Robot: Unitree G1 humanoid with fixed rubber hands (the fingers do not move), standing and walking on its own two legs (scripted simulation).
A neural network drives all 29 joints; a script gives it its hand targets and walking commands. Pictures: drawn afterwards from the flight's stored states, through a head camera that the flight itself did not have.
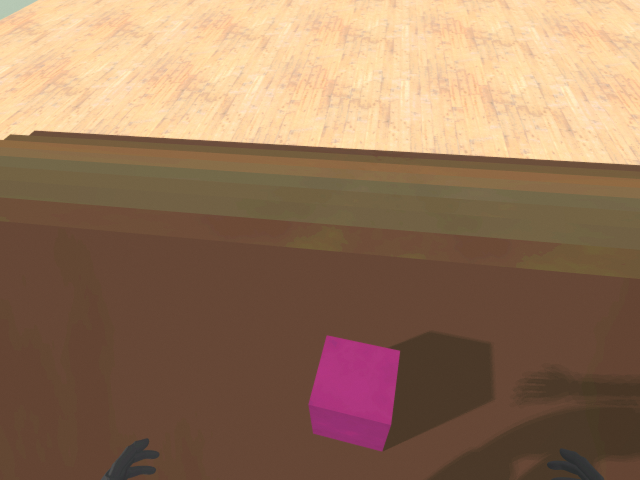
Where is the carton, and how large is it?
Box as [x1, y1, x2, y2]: [308, 335, 399, 450]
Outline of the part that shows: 327,335 308,404 313,433 382,450 391,421 399,351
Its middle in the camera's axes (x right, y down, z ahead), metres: +0.10 +0.44 +1.12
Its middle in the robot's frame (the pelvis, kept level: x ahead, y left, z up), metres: +0.47 -0.03 -0.65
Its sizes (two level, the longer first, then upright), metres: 0.210 0.200 0.250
